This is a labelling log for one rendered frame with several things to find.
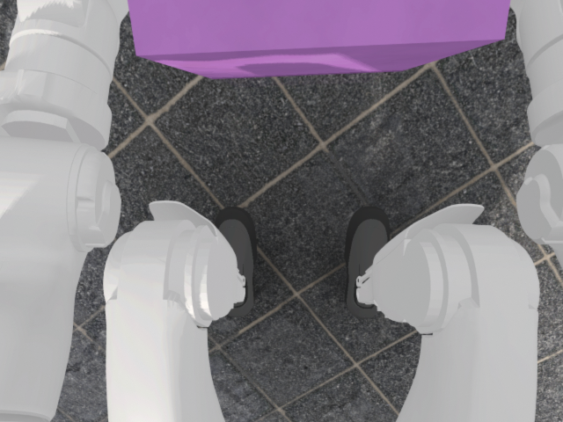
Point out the right robot upper arm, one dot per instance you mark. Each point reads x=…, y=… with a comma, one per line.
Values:
x=539, y=201

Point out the right robot foot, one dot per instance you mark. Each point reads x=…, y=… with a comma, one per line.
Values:
x=367, y=233

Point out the carton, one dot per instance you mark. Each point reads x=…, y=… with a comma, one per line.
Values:
x=222, y=39

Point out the right robot thigh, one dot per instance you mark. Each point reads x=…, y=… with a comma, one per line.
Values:
x=465, y=284

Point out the robot right forearm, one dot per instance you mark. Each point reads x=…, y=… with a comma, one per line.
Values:
x=539, y=34

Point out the left robot upper arm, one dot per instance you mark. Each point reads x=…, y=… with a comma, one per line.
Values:
x=58, y=201

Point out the robot left forearm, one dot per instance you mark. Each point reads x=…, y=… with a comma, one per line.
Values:
x=58, y=71

